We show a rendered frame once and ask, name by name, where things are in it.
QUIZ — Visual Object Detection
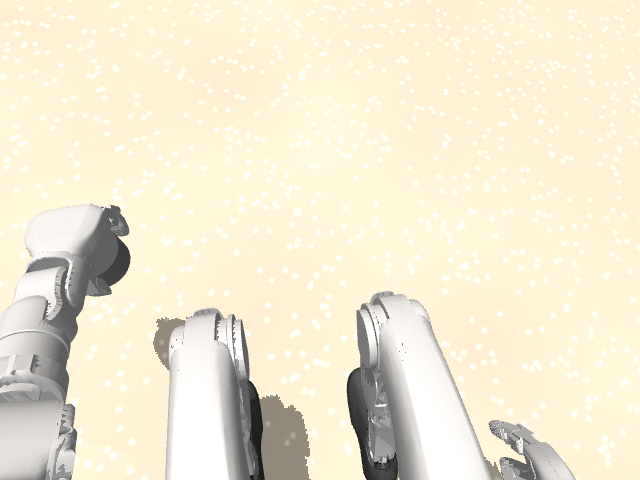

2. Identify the right robot hand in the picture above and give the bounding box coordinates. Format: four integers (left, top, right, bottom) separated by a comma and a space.
489, 420, 576, 480

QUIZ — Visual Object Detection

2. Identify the left robot arm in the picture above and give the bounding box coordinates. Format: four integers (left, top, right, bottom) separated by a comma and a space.
0, 251, 91, 480

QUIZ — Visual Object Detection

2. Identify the right robot foot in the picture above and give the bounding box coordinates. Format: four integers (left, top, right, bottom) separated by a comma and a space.
347, 367, 398, 480

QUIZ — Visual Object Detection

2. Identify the left robot foot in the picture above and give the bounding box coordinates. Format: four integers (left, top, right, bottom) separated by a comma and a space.
247, 380, 265, 480

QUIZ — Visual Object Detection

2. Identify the left robot hand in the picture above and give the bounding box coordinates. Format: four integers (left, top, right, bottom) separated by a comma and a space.
25, 204, 129, 297

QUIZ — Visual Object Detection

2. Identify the tin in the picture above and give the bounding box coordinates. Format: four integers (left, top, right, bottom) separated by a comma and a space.
90, 230, 131, 287

